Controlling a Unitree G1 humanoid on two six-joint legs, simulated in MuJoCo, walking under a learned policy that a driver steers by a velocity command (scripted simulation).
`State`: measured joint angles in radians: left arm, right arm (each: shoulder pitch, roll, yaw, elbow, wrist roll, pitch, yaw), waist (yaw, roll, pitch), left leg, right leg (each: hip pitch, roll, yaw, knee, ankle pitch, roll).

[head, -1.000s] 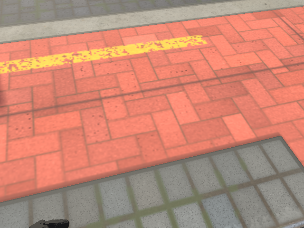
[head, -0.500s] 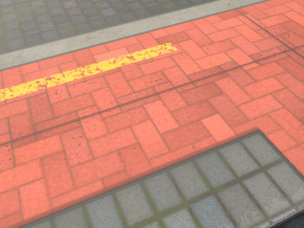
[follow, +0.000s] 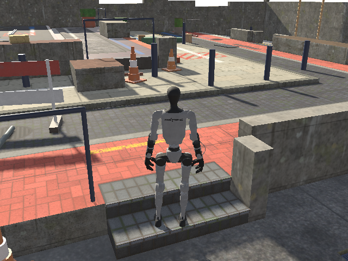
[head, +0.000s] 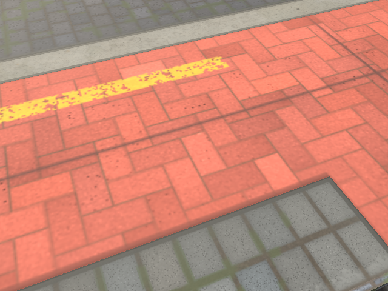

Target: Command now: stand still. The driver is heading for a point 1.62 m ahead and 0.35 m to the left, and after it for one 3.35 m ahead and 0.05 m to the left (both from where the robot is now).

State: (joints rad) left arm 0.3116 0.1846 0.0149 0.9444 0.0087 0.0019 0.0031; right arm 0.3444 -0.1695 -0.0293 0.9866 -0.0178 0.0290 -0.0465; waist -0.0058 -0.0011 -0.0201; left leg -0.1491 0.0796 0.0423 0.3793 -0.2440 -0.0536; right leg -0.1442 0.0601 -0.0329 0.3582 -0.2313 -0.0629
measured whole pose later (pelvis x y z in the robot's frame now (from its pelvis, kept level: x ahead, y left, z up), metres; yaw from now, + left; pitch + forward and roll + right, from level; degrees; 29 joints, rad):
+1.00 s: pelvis +0.18 -0.04 -0.02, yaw -1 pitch +4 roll -1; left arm 0.07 0.12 -0.08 0.71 -0.04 -0.06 -0.05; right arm 0.64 -0.11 0.01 1.11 0.01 -0.01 -0.07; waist -0.09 0.02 0.01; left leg 0.19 0.11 0.05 0.14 -0.40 -0.07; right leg -1.39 -0.20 -0.06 1.86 -0.48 -0.01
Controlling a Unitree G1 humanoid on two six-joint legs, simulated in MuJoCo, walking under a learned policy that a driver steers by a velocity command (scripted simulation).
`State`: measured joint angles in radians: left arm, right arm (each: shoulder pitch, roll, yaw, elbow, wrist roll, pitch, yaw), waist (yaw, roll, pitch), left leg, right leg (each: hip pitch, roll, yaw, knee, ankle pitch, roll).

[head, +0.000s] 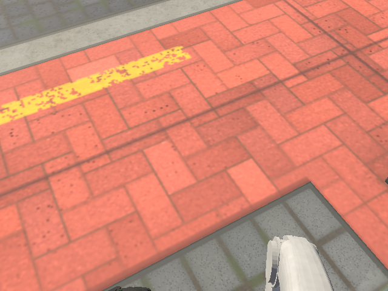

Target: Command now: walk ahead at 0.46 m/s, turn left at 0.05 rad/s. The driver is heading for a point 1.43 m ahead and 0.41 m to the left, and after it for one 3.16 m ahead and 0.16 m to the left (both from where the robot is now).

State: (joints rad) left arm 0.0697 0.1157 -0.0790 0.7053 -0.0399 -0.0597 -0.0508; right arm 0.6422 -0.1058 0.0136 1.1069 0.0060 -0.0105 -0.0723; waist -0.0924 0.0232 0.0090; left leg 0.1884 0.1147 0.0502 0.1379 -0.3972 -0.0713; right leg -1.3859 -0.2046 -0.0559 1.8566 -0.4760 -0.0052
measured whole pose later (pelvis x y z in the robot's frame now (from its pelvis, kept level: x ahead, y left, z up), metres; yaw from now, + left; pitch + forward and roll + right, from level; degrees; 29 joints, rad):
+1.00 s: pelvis +0.55 +0.03 +0.20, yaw +30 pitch +2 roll +0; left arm 0.07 0.27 0.04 0.67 0.00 -0.13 0.00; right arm 0.38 -0.23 -0.06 0.72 0.01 -0.06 0.01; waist -0.04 -0.04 0.01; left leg -0.18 -0.12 -0.03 0.35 -0.19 0.12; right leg -0.67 -0.13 0.09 1.10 -0.21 0.04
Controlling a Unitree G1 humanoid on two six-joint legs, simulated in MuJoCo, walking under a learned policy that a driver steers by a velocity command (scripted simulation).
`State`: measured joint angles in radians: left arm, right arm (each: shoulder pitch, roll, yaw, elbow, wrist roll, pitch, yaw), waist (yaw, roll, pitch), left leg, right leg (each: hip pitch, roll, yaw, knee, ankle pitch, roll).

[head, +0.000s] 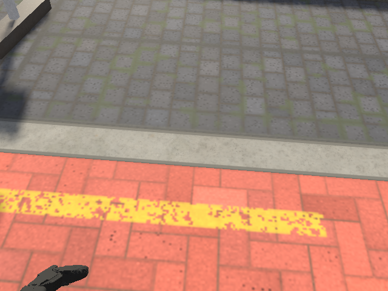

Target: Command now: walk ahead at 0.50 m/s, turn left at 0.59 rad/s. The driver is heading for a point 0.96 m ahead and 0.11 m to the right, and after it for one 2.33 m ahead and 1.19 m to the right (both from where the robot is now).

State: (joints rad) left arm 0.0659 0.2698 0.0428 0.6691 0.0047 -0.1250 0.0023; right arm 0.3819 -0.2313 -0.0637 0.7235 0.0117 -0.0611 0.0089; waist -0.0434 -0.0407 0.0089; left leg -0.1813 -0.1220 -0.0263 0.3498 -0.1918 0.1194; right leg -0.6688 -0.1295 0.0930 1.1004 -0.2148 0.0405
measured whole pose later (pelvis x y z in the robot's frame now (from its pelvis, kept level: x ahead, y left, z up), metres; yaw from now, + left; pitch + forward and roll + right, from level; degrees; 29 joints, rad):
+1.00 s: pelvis +0.56 +0.03 +0.00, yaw +1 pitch +2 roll +1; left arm 0.20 0.30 0.07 0.78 -0.03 -0.04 -0.01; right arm 0.33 -0.24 -0.07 0.75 -0.02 -0.10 0.01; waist -0.03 -0.06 -0.01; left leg -0.16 -0.01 0.14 0.31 -0.19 0.04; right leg -0.68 -0.08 0.07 1.10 -0.20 0.01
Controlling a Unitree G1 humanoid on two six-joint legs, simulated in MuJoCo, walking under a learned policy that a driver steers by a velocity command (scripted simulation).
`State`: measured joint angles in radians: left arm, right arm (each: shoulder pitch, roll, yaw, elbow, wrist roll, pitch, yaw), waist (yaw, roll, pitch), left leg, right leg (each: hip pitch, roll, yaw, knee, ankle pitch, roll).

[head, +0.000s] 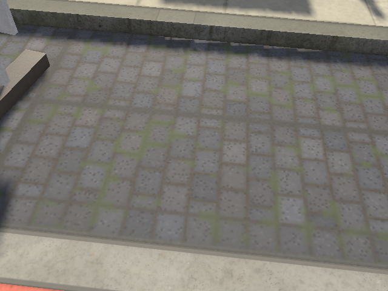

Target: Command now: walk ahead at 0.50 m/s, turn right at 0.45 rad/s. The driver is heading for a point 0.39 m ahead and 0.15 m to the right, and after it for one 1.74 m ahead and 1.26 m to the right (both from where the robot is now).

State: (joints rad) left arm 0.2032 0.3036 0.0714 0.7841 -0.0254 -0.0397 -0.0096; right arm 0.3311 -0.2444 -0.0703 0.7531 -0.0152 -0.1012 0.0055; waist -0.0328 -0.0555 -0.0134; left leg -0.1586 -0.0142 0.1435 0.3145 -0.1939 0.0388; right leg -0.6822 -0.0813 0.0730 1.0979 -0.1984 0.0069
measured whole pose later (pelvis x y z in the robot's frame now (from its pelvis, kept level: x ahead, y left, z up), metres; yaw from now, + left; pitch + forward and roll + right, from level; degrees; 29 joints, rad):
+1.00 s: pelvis +0.37 -0.07 -0.01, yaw -36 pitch +2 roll +0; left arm 0.18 0.32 0.09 0.64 -0.02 0.07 0.03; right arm 0.12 -0.24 -0.05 0.68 -0.03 0.00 -0.04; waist -0.01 -0.03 0.05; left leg -0.35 0.04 0.07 0.44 -0.13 0.02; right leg -0.52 -0.01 0.04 1.05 -0.43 0.08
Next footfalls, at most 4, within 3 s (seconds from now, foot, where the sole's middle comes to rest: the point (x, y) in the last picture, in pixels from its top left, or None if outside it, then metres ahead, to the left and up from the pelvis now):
0.28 right None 0.30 -0.16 -0.78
0.74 left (199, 286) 0.52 -0.03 -0.78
1.16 right None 0.31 -0.20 -0.78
1.62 left None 0.48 -0.05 -0.78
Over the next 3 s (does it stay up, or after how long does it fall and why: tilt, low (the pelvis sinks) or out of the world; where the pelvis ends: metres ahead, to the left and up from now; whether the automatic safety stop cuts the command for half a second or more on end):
stays up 0.40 -0.08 -0.01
